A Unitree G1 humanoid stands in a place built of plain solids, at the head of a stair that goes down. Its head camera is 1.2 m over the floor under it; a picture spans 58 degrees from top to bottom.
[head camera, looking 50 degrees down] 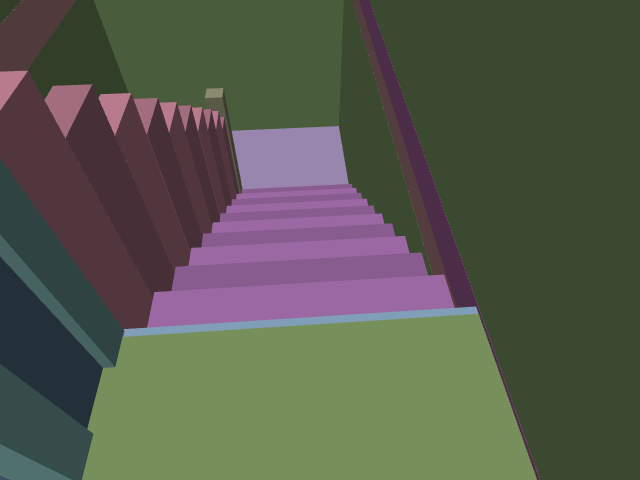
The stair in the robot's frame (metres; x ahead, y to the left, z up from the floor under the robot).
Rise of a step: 0.18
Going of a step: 0.25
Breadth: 1.11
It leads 4 degrees to the left of straight ahead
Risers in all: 11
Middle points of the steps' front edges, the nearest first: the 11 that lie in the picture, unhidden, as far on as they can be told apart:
0.69 0.05 0.00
0.94 0.07 -0.18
1.19 0.09 -0.35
1.44 0.11 -0.53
1.69 0.13 -0.70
1.94 0.14 -0.88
2.19 0.16 -1.06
2.44 0.18 -1.23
2.69 0.20 -1.41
2.93 0.22 -1.59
3.18 0.23 -1.76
